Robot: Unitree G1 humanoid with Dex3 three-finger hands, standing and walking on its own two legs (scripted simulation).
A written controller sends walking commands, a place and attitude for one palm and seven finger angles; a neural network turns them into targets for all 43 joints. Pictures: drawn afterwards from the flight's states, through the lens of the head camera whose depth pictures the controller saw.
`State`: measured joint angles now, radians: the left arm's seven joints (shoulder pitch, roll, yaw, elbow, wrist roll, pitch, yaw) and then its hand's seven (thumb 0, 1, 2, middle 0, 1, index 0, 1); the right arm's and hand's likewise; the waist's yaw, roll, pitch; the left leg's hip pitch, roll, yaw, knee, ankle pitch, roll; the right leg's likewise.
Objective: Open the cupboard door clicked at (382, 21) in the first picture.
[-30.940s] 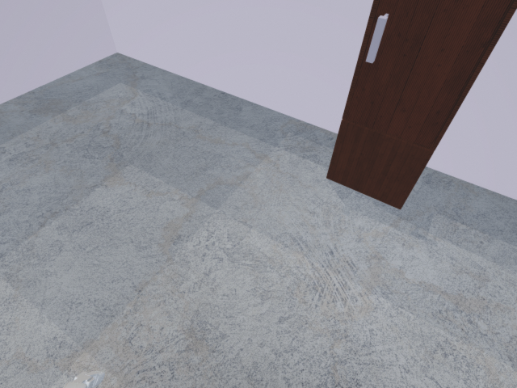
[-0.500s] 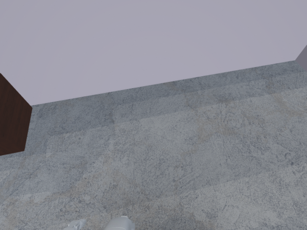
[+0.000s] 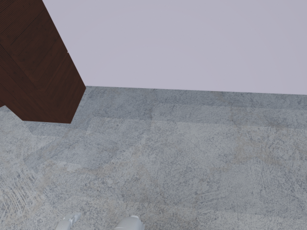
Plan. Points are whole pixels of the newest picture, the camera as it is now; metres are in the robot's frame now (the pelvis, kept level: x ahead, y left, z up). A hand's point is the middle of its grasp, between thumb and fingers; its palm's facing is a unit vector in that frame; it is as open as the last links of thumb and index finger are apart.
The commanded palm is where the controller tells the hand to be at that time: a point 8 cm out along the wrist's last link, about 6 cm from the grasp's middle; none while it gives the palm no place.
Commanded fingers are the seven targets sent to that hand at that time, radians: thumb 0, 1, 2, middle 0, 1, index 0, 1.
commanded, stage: turn to face it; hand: left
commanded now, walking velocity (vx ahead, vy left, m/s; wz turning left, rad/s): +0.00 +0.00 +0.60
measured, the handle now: out of the picture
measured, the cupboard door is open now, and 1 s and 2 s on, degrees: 44 44 44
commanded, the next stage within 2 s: take the last steps up to it in 0.98 s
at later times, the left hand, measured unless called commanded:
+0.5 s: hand out of the picture +0.05 +0.22 -0.15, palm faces +0.33 -0.90 -0.29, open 7.4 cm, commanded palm none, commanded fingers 0.00 0.90 0.90 -0.20 -0.30 -0.20 -0.30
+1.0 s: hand out of the picture -0.04 +0.15 -0.18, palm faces +0.58 -0.79 -0.21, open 7.4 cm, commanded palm none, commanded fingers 0.00 0.90 0.90 -0.20 -0.30 -0.20 -0.30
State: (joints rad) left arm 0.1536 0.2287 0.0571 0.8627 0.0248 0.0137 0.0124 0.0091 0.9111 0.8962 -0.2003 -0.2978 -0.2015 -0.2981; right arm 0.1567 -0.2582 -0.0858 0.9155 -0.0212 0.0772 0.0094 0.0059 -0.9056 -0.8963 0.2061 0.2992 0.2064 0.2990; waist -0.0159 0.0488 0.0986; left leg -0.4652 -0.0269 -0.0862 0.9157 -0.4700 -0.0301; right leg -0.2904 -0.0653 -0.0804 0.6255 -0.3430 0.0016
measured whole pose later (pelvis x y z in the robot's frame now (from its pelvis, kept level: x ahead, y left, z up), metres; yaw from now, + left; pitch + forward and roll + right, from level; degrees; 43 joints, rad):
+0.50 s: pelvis +0.02 -0.02 +0.00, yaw +18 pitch +1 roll +1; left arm 0.16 0.25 0.07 0.89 0.02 0.05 0.00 0.01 0.91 0.90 -0.20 -0.30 -0.20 -0.30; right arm 0.14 -0.23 -0.05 0.90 -0.04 0.04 0.00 0.00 -0.91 -0.90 0.21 0.30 0.21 0.30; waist 0.00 0.01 0.10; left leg -0.32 0.00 -0.05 0.55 -0.25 -0.02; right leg -0.42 -0.08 -0.03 0.90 -0.48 0.07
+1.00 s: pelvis +0.04 -0.03 +0.00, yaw +34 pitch +0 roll +1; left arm 0.25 0.23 0.06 0.96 0.02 0.05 0.01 0.01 0.91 0.90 -0.20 -0.30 -0.20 -0.30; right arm 0.10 -0.20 -0.04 0.92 -0.03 0.03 0.00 0.00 -0.91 -0.90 0.20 0.30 0.20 0.30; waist 0.02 -0.07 0.10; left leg -0.29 -0.01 0.06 0.61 -0.30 0.03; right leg -0.35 -0.12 -0.11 0.89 -0.54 0.05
